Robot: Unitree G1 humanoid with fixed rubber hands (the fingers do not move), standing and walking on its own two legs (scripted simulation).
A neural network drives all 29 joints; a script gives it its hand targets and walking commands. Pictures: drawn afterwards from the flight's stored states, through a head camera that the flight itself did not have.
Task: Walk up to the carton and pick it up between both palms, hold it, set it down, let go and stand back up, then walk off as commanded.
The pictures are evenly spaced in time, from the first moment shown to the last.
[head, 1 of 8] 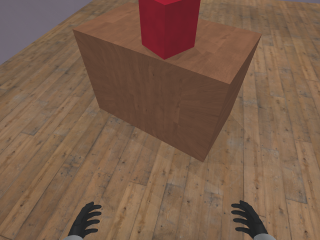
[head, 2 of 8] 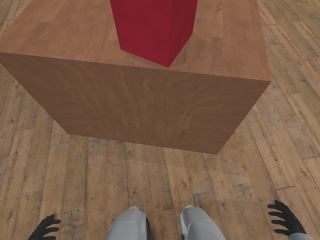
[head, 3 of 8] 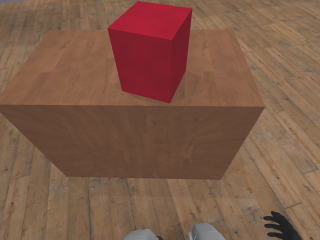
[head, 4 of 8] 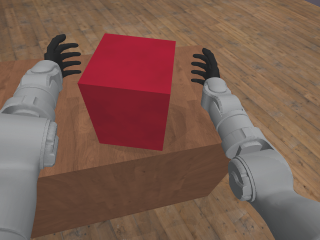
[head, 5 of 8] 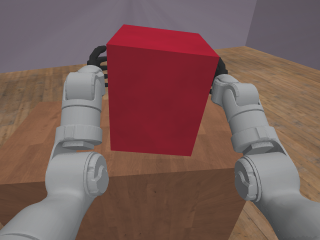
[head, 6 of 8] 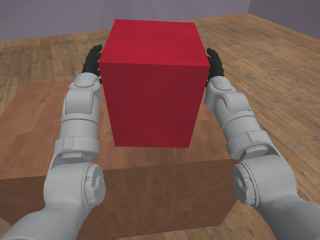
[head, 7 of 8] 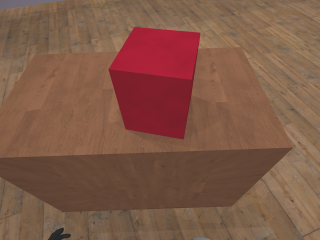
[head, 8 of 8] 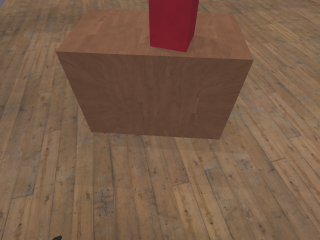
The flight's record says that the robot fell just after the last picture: no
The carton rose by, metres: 0.22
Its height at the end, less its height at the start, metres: +0.00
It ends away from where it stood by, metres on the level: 0.03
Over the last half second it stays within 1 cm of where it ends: yes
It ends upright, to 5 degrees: yes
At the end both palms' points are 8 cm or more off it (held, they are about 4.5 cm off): yes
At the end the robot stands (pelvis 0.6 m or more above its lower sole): yes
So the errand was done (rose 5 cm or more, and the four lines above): yes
